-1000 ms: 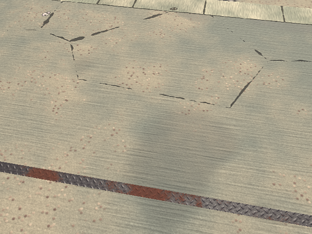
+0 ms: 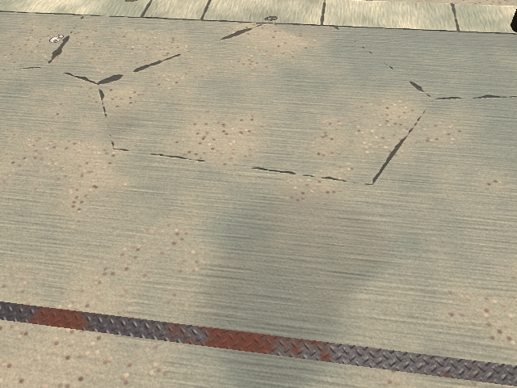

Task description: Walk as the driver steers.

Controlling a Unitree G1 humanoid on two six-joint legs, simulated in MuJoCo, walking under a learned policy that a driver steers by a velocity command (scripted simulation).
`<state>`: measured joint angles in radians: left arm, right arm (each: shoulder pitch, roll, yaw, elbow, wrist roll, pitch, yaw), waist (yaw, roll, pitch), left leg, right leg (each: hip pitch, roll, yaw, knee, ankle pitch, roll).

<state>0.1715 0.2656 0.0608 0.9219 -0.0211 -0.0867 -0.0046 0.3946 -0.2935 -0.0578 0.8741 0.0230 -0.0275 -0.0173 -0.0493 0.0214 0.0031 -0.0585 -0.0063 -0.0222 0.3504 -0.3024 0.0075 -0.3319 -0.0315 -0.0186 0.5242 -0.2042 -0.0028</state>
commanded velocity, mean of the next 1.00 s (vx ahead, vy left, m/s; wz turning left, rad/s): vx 0.06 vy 0.00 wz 0.32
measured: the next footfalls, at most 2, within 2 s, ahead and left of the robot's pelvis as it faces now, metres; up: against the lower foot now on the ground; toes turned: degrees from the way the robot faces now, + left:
right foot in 0.02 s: +0.09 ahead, -0.12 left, +0.00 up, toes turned -1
left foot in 0.52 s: +0.14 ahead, +0.09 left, +0.00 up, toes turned +8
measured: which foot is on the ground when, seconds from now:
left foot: down 0.00-0.02, up 0.04-0.50, down 0.52-1.00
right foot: up 0.00-0.00, down 0.02-0.52, up 0.54-1.00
